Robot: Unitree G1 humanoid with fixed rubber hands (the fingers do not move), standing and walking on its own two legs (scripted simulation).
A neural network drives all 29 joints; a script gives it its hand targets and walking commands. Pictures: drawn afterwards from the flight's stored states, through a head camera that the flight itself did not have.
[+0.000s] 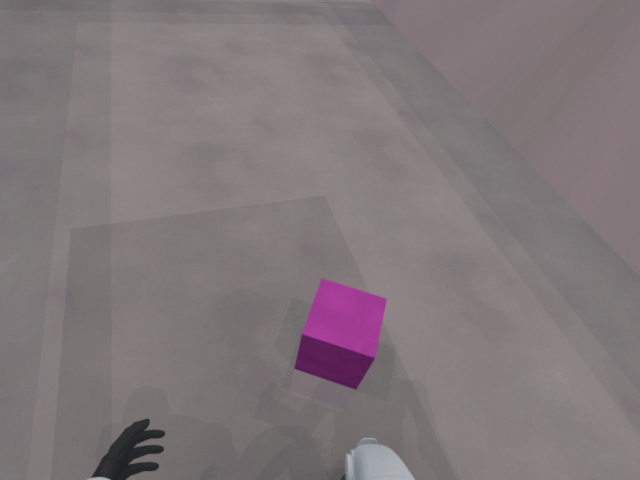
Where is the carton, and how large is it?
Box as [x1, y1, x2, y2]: [294, 278, 386, 388]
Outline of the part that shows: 321,278 302,333 294,368 356,388 374,358 386,299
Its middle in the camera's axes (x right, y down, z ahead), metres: +0.06 +0.30 +1.22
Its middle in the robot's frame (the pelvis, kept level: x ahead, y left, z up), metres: +0.61 -0.20 -0.64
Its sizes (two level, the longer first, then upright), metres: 0.210 0.200 0.250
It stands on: the floor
